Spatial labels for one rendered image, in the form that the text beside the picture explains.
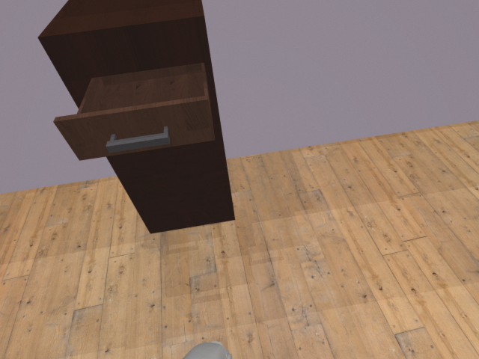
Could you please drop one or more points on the robot left thigh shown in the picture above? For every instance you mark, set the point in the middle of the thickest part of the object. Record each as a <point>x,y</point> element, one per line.
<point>208,351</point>

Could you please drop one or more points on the drawer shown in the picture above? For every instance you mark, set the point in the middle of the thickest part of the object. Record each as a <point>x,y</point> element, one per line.
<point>138,104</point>

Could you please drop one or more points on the handle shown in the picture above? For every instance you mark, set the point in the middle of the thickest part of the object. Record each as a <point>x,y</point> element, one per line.
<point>137,142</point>

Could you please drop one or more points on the cabinet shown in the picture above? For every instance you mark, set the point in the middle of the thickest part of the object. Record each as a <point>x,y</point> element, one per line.
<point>174,187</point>

